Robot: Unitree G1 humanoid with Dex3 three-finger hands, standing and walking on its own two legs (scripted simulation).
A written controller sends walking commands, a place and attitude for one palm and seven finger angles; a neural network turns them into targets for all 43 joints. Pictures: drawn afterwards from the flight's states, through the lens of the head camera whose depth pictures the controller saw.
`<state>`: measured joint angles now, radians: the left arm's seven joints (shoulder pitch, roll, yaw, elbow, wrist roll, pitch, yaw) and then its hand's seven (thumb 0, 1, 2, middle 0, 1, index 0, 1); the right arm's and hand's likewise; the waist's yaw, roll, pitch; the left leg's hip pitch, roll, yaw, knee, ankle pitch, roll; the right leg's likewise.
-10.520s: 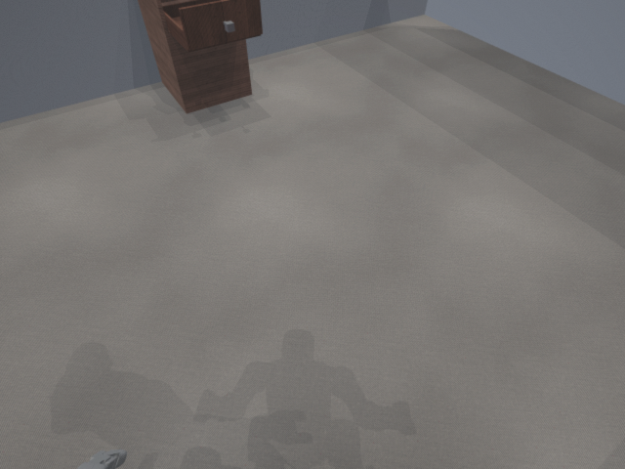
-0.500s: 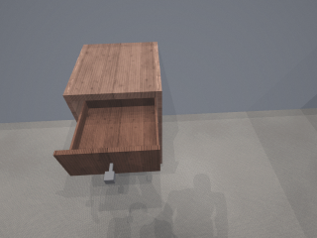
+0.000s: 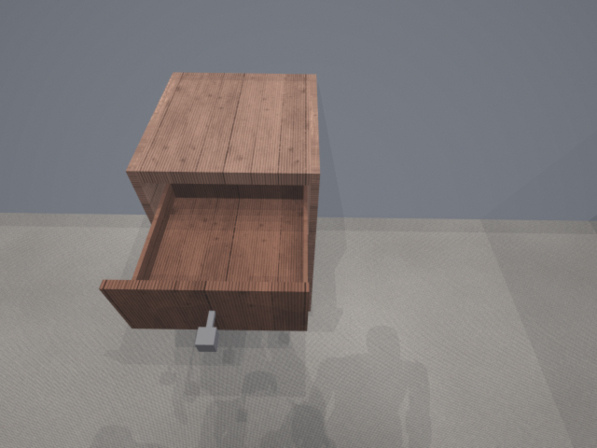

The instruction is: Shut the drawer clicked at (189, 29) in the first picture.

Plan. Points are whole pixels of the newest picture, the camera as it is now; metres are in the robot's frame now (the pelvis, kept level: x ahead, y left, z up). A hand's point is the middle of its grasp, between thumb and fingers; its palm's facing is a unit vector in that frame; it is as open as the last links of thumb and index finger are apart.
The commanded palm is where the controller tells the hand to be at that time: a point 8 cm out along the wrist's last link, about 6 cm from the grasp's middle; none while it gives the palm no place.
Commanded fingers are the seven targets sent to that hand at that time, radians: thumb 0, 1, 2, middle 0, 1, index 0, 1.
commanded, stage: shuffle to correct the standing spot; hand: left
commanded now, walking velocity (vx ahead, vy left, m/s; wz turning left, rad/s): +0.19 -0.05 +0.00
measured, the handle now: (209, 330) +0.35 +0.20 -0.21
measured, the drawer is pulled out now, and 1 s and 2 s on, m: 0.28 0.28 0.28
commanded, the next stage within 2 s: come to a stop and stand still in 0.02 s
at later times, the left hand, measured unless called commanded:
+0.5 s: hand out of the picture +0.00 +0.15 -0.16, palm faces +0.09 -0.97 -0.21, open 7.3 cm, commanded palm none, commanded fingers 0.00 0.90 0.90 -0.20 -0.30 -0.20 -0.30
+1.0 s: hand out of the picture -0.06 +0.14 -0.16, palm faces +0.07 -0.98 -0.17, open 7.3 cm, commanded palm none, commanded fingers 0.00 0.90 0.90 -0.20 -0.30 -0.20 -0.30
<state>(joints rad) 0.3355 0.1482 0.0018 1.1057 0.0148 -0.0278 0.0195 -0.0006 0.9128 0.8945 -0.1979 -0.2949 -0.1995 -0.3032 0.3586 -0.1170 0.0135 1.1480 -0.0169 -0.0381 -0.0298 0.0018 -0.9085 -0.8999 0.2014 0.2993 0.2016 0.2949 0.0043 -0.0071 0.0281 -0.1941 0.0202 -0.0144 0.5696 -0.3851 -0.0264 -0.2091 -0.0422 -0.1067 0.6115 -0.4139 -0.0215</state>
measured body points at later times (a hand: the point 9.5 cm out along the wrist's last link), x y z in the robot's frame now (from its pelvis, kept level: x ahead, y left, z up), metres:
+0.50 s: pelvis +0.02 -0.02 +0.01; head +0.06 -0.03 +0.46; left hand +0.00 +0.20 -0.15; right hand +0.04 -0.24 -0.16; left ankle -0.05 +0.13 -0.73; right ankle -0.02 -0.10 -0.73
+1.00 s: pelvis -0.03 -0.02 +0.02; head -0.01 -0.02 +0.46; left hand -0.06 +0.19 -0.14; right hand -0.05 -0.22 -0.15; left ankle -0.06 +0.13 -0.73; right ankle -0.02 -0.10 -0.73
